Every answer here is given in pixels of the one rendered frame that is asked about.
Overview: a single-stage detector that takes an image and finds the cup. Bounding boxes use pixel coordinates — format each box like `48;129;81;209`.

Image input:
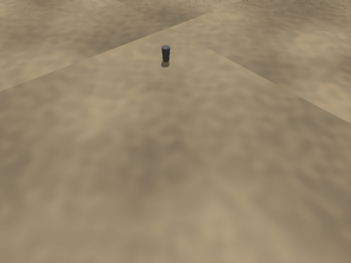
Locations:
162;45;170;62

